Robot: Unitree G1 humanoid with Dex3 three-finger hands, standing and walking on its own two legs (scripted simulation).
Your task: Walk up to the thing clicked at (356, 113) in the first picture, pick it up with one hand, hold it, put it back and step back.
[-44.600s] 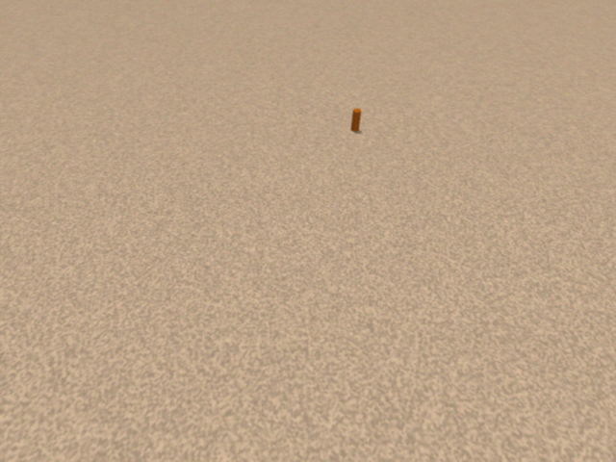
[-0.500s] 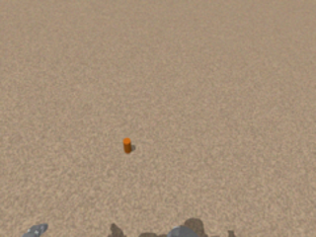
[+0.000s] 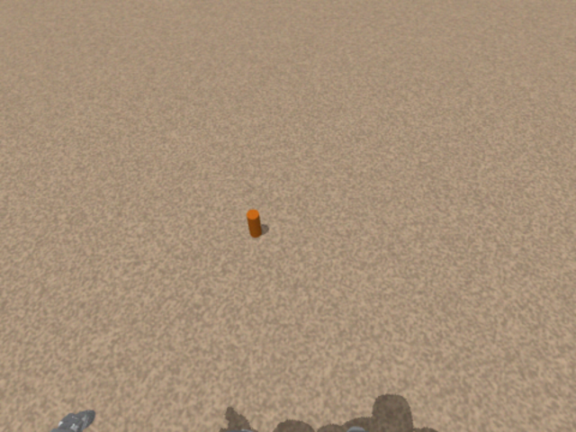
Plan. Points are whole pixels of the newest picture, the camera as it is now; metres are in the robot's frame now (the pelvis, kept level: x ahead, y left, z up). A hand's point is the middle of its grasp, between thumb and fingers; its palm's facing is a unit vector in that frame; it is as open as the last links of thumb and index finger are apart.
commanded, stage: step back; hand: left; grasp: from above
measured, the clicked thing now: (254, 224) +0.91 +0.20 -0.69
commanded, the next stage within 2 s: stand in 1.50 s
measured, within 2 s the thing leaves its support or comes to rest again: neither
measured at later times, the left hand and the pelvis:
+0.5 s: hand out of the picture -0.10 +0.26 -0.13, palm faces -0.02 -0.91 -0.42, open 7.4 cm; pelvis -0.16 -0.01 +0.01, yaw -3 degrees
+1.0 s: hand out of the picture -0.09 +0.26 -0.13, palm faces +0.04 -0.92 -0.40, open 7.4 cm; pelvis -0.16 -0.02 +0.01, yaw +1 degrees
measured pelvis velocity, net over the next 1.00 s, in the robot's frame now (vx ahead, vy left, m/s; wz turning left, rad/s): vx -0.16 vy -0.02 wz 0.01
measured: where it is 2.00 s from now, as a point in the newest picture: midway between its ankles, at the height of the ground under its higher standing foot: outside the picture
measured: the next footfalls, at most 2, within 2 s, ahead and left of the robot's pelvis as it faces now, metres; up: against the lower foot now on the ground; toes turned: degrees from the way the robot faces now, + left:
left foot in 0.04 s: +0.01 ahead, +0.12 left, +0.00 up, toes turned -1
right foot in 0.34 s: -0.10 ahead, -0.12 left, +0.00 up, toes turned -1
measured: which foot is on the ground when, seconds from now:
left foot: up 0.00-0.02, down 0.04-0.38, up 0.40-0.62, down 0.64-0.92, up 0.94-1.00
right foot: down 0.00-0.06, up 0.08-0.32, down 0.34-1.00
